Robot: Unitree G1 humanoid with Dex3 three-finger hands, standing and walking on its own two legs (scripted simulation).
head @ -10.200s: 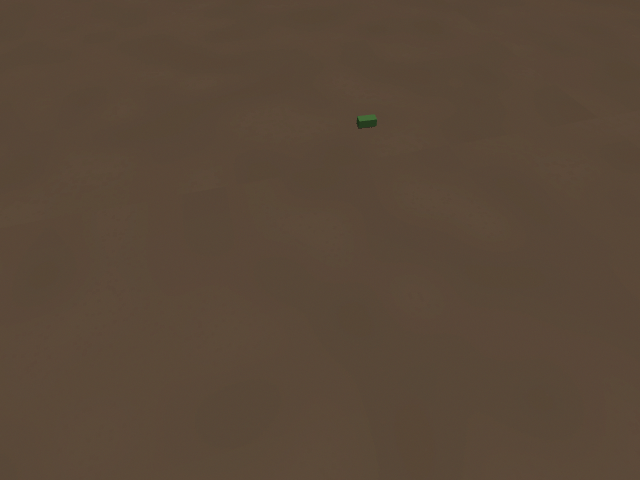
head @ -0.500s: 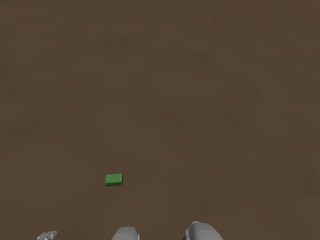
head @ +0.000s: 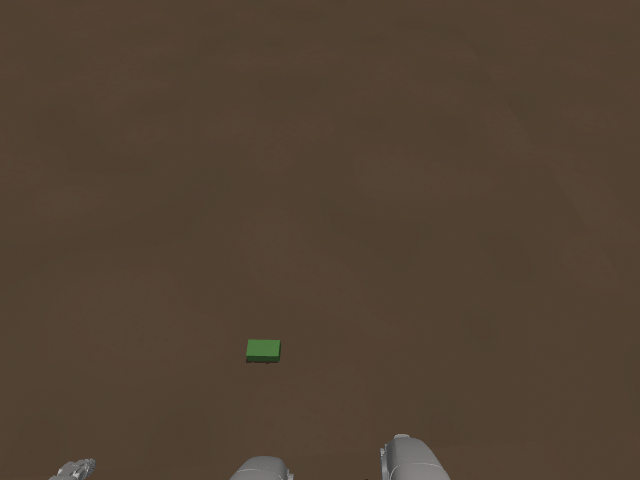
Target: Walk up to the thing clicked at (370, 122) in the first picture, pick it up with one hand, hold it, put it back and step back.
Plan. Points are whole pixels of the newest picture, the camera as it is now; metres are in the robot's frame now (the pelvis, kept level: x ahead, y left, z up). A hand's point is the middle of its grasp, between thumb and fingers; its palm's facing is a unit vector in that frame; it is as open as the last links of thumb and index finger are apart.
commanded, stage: walk up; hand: left
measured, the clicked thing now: (264, 350) +0.54 +0.22 -0.71
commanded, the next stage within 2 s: stand in 0.28 s
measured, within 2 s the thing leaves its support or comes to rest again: neither
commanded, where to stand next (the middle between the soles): +0.07 -0.02 m, yaw +0 degrees
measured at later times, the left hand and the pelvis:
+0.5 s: hand out of the picture +0.09 +0.19 -0.10, palm faces -0.06 -0.91 -0.40, open 7.4 cm; pelvis +0.00 -0.07 +0.03, yaw -2 degrees
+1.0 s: hand out of the picture +0.09 +0.19 -0.11, palm faces -0.03 -0.96 -0.29, open 7.4 cm; pelvis -0.01 -0.05 +0.05, yaw -2 degrees
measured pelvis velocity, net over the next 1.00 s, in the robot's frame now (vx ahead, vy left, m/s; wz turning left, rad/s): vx -0.01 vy -0.05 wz -0.03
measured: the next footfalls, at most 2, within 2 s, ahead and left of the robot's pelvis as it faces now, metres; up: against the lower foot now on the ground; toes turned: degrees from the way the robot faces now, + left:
right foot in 0.28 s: +0.06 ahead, -0.17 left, +0.00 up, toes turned -3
left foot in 0.66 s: +0.07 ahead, +0.07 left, +0.00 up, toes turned -3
